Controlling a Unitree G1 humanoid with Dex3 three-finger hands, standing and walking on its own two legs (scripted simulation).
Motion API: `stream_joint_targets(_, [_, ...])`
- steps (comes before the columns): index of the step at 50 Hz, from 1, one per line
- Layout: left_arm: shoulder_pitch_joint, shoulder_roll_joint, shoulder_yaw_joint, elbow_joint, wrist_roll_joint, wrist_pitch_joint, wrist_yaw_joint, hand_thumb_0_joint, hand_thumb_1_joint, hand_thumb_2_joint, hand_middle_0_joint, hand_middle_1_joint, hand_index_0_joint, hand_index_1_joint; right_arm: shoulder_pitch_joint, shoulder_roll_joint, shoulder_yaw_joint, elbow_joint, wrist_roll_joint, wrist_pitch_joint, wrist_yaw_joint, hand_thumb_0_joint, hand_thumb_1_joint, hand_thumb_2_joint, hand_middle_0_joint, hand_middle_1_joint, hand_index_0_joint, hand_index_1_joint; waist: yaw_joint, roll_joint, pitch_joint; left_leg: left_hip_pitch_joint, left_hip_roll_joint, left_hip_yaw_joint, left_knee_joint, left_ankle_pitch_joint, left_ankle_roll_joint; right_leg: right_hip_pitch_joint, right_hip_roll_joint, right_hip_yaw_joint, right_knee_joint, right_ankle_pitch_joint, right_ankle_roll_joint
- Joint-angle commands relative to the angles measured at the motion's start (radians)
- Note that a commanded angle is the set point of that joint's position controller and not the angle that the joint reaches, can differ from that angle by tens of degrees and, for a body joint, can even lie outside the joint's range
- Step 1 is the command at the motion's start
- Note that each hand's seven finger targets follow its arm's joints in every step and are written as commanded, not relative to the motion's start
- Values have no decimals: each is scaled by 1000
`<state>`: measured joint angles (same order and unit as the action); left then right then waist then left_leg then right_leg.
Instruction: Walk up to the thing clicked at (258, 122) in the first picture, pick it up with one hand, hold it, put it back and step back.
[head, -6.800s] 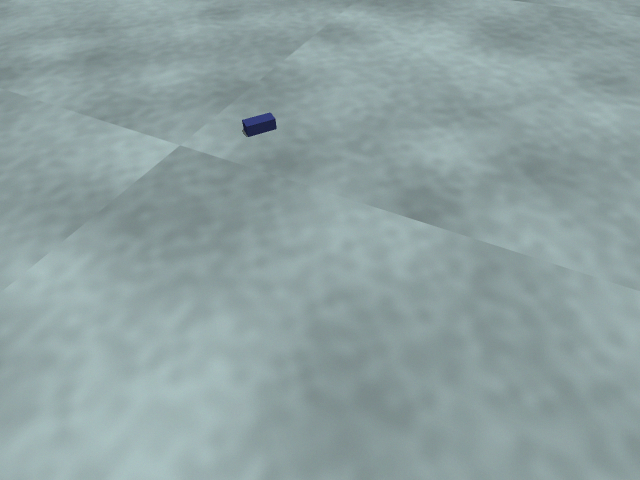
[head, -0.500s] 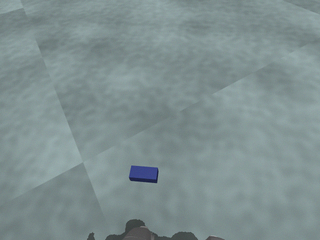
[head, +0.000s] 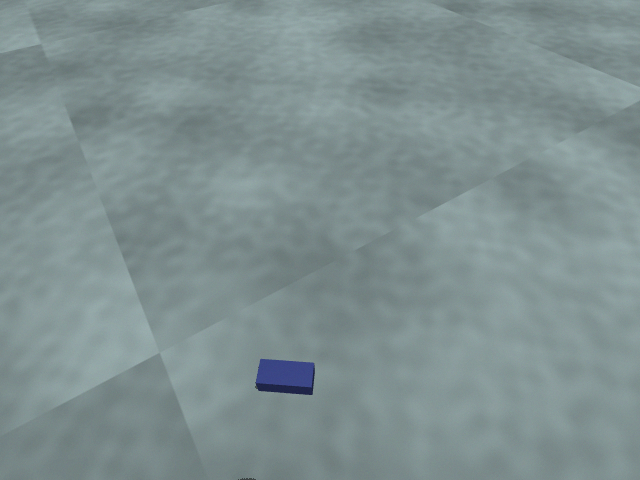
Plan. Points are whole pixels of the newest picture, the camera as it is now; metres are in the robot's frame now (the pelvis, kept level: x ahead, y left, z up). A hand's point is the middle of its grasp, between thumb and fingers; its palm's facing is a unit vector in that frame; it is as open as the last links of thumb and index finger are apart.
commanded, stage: walk up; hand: left
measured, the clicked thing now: (286, 376) +0.53 +0.17 -0.73
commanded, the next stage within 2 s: stand in 1.14 s
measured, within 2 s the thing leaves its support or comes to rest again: neither
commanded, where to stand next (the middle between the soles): +0.10 -0.01 m, yaw -4 degrees
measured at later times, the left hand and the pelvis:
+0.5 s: hand out of the picture +0.12 +0.24 -0.13, palm faces -0.06 -0.93 -0.36, open 7.3 cm; pelvis +0.02 -0.01 +0.02, yaw -2 degrees
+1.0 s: hand out of the picture +0.12 +0.25 -0.13, palm faces -0.08 -0.93 -0.36, open 7.3 cm; pelvis +0.02 +0.00 +0.02, yaw -3 degrees
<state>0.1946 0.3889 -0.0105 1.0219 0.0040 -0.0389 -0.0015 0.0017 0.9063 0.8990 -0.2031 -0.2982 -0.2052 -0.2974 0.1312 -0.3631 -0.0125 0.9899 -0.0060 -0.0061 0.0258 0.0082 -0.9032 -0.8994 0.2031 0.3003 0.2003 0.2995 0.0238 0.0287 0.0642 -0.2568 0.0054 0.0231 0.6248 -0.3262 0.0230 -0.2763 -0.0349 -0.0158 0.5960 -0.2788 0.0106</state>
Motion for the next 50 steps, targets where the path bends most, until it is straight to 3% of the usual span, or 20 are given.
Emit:
stream_joint_targets(1, [-26,210,54,-30,-2,-33,10,0,900,900,-200,-300,-200,-300,-79,-235,-48,-53,0,-30,-16,0,-900,-900,200,300,200,300,1,-11,-60,-37,130,-164,-236,58,51,105,-51,85,-131,116,-52])
stream_joint_targets(3, [-58,220,50,-29,-6,-33,12,0,900,900,-200,-300,-200,-300,-73,-224,-45,-34,1,-30,-18,0,-900,-900,200,300,200,300,-11,-17,-65,-9,99,-125,-227,95,31,105,-80,111,-141,192,-55])
stream_joint_targets(7, [-65,220,44,-15,-6,-31,15,0,900,900,-200,-300,-200,-300,-79,-224,-49,-7,3,-26,-19,0,-900,-900,200,300,200,300,-14,-23,-109,87,102,-102,-217,182,35,99,-90,108,-167,250,-54])
stream_joint_targets(13, [-98,217,44,6,2,-26,18,0,900,900,-200,-300,-200,-300,-85,-215,-52,24,4,-20,-20,0,-900,-900,200,300,200,300,-23,-63,-127,117,102,-74,-222,214,35,129,-100,110,-192,283,-51])
stream_joint_targets(19, [-135,204,41,23,-2,-20,17,0,900,900,-200,-300,-200,-300,-94,-212,-50,55,0,-19,-20,0,-900,-900,200,300,200,300,-23,-43,-100,143,106,-70,-273,225,22,118,-98,120,-217,266,-44])
stream_joint_targets(27, [-164,201,44,35,6,-13,16,0,900,900,-200,-300,-200,-300,-102,-219,-51,76,-6,-18,-21,0,-900,-900,200,300,200,300,-26,-39,-75,125,104,-58,-310,148,18,124,-89,126,-252,212,-42])
stream_joint_targets(34, [-174,192,45,43,7,-9,13,0,900,900,-200,-300,-200,-300,-97,-217,-51,81,-6,-22,-22,0,-900,-900,200,300,200,300,-25,-41,-84,129,111,-56,-332,150,17,148,-79,116,-249,228,-33])
stream_joint_targets(50, [-155,180,45,44,4,-2,17,0,900,900,-200,-300,-200,-300,-79,-209,-57,77,-4,-18,-25,0,-900,-900,200,300,200,300,-23,-37,-99,190,121,-36,-325,260,19,149,-74,107,-230,310,-29])
